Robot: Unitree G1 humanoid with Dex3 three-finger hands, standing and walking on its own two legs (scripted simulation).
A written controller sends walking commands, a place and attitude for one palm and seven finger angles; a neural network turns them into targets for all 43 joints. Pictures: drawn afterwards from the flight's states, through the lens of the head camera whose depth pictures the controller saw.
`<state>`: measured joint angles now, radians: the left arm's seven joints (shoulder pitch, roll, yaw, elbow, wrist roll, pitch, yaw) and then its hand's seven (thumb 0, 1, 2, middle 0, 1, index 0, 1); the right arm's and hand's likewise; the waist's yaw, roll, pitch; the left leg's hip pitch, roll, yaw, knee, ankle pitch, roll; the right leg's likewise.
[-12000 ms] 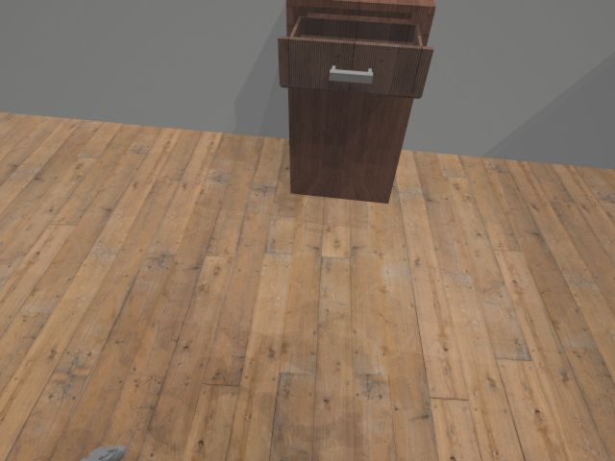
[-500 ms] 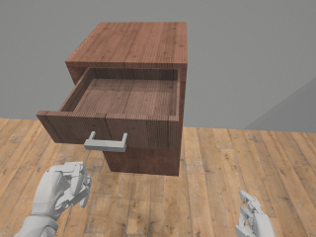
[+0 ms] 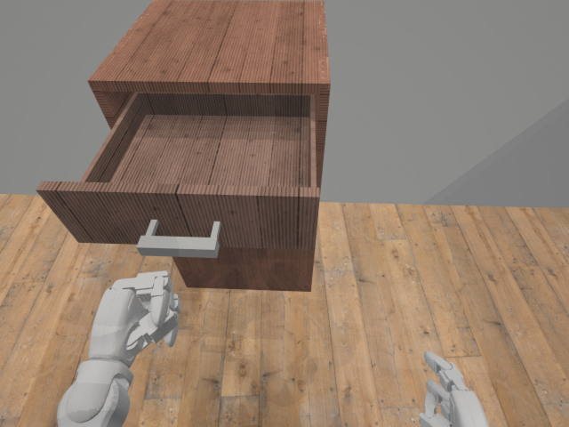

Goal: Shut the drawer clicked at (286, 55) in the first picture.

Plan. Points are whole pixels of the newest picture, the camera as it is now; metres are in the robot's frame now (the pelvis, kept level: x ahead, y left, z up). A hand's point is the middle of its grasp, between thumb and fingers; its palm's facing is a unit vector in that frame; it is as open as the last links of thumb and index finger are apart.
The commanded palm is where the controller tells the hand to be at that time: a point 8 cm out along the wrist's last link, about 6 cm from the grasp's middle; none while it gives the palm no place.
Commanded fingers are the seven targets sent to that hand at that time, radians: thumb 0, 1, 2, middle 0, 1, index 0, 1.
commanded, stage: bring the fist close to the handle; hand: left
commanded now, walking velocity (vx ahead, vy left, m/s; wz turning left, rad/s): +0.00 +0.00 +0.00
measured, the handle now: (182, 236) +0.39 +0.19 +0.03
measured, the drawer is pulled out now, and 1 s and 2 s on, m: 0.28 0.28 0.20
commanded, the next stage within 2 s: push the drawer shut in 0.84 s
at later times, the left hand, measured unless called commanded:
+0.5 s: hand (196, 301) +0.29 +0.15 +0.02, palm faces +0.00 -1.00 -0.05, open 3.3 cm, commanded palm +0.26 +0.21 +0.03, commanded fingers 0.00 0.90 0.90 -1.40 -1.60 -1.40 -1.60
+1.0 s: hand (194, 298) +0.28 +0.15 +0.03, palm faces +0.01 -1.00 -0.05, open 3.3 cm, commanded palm +0.27 +0.20 +0.03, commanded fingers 0.00 0.90 0.90 -1.40 -1.60 -1.40 -1.60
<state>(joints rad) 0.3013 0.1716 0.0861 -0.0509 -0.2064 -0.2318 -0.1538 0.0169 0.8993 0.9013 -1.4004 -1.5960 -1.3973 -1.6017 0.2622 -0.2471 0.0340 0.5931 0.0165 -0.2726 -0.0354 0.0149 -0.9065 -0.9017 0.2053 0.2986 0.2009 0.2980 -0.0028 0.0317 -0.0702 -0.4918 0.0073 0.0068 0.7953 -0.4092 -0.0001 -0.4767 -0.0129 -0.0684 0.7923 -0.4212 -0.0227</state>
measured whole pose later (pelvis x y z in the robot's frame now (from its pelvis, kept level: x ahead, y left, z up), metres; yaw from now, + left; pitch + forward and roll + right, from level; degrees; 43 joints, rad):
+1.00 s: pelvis -0.01 -0.01 -0.02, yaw +0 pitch +12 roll +0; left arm 0.06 0.18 0.12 0.23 -0.19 -0.39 -0.14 0.02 0.90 0.90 -1.40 -1.60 -1.40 -1.60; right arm 0.24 -0.25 0.01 0.58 0.02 -0.14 -0.02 0.01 -0.91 -0.90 0.20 0.30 0.20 0.30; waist -0.02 0.03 -0.10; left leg -0.70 0.02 0.00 0.95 -0.46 -0.01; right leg -0.69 -0.01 -0.07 0.96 -0.48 -0.04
